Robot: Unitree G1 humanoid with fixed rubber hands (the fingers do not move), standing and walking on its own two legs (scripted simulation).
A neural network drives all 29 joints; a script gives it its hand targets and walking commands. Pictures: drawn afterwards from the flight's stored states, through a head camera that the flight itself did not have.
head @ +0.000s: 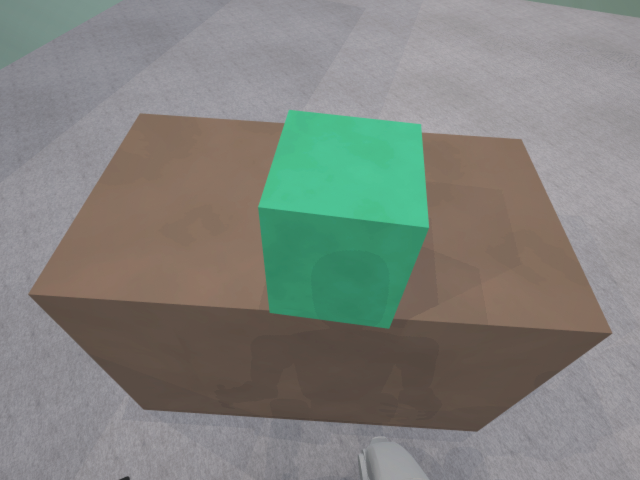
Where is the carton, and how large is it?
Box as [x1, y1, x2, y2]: [258, 110, 428, 328]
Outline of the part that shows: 289,110 258,206 269,311 274,313 388,328 428,228 420,124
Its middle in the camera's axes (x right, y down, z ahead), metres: +0.03 -0.03 +0.61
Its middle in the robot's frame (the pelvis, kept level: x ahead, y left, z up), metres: +0.49 -0.03 +0.02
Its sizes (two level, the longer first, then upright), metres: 0.210 0.200 0.250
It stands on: a pedestal, 0.64 m high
